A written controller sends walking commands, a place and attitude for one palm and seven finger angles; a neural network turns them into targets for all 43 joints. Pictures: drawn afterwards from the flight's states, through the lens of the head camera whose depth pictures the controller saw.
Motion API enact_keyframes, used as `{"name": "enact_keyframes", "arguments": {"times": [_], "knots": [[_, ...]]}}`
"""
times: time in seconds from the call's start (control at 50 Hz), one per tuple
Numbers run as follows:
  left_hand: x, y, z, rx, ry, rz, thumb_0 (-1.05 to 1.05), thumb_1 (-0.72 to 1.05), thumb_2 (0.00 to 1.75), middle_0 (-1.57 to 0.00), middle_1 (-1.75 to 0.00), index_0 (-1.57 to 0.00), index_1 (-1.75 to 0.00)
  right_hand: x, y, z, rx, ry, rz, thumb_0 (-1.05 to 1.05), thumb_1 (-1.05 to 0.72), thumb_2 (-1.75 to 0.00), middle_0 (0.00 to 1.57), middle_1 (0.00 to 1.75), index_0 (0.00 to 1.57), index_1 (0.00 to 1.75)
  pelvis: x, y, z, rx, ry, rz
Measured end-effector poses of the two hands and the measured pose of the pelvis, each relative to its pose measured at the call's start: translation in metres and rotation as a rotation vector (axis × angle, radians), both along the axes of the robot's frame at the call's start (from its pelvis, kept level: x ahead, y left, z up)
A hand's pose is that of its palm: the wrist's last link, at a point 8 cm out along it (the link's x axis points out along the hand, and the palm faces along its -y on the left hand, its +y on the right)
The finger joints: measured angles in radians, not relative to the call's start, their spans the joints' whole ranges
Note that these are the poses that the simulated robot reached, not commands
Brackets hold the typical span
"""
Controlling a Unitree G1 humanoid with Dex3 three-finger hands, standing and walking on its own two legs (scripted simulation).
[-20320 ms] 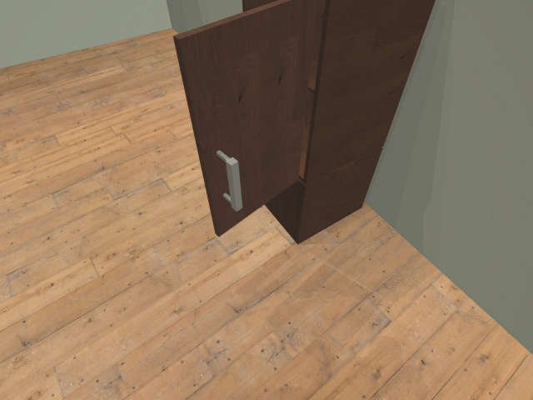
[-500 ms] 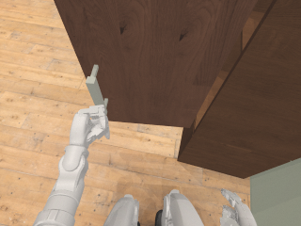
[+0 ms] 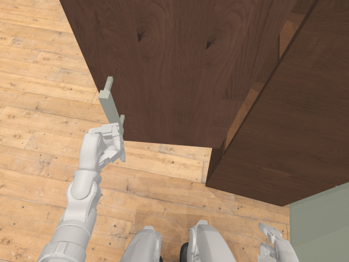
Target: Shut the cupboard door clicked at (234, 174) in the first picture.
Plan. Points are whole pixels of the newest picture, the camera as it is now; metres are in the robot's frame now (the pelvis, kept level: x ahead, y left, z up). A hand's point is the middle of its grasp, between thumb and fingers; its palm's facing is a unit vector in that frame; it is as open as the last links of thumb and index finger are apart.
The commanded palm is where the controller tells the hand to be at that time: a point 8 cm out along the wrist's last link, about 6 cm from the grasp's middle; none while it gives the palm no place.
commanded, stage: push the door shut along its arc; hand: left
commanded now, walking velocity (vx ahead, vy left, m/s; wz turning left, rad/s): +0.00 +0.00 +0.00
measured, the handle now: (114, 109) +0.47 +0.16 +0.01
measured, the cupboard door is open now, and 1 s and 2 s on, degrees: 100 84 67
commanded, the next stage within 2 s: pull the fist back off the door in 1.82 s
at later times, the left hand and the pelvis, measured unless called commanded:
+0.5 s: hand (124, 127) +0.41 +0.13 +0.02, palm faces -0.18 -0.98 -0.05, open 3.1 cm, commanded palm +0.42 +0.17 +0.02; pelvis -0.01 +0.01 -0.01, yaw +0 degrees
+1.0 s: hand (140, 106) +0.48 +0.10 +0.01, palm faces -0.32 -0.95 -0.05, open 3.1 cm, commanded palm +0.48 +0.13 +0.02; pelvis -0.01 +0.02 -0.02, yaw -1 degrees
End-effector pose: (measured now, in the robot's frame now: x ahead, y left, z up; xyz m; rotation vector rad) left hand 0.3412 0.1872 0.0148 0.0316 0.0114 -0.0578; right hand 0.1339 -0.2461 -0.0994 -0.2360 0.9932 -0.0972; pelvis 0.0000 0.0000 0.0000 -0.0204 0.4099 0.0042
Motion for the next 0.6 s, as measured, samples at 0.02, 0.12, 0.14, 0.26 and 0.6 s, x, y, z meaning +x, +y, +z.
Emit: {"name": "enact_keyframes", "arguments": {"times": [0.02, 0.12, 0.14, 0.26, 0.6], "knots": [[0.001, -0.001, 0.0, 0.001, -0.001, -0.005, 0.01, 0.9, 0.9, -1.3, -1.5, -1.3, -1.5, 0.001, 0.0, 0.0, -0.001, -0.003, 0.002, 0.01, -0.91, -0.9, 0.2, 0.3, 0.2, 0.3, 0.0, 0.0, 0.0, -0.001, 0.0, 0.001], [0.012, -0.004, 0.001, 0.015, -0.015, -0.04, 0.01, 0.9, 0.9, -1.3, -1.5, -1.3, -1.5, 0.002, 0.001, -0.002, -0.007, -0.006, 0.006, 0.01, -0.91, -0.9, 0.2, 0.3, 0.2, 0.3, -0.002, 0.001, -0.002, -0.005, 0.003, 0.007], [0.016, -0.004, 0.002, 0.015, -0.019, -0.045, 0.01, 0.9, 0.9, -1.3, -1.5, -1.3, -1.5, 0.001, 0.001, -0.002, -0.008, -0.005, 0.004, 0.01, -0.91, -0.9, 0.2, 0.3, 0.2, 0.3, -0.002, 0.001, -0.003, -0.005, 0.004, 0.007], [0.036, -0.004, 0.004, 0.017, -0.012, -0.073, 0.01, 0.9, 0.9, -1.3, -1.5, -1.3, -1.5, -0.01, 0.0, -0.005, -0.008, 0.02, -0.02, 0.01, -0.91, -0.9, 0.2, 0.3, 0.2, 0.3, -0.004, 0.002, -0.005, -0.005, 0.011, 0.003], [0.077, 0.003, 0.005, 0.021, -0.001, -0.14, 0.01, 0.9, 0.9, -1.32, -1.5, -1.33, -1.5, -0.074, -0.008, -0.013, -0.05, 0.179, -0.083, 0.01, -0.91, -0.9, 0.2, 0.3, 0.2, 0.3, -0.013, 0.008, -0.01, -0.023, 0.035, 0.014]]}}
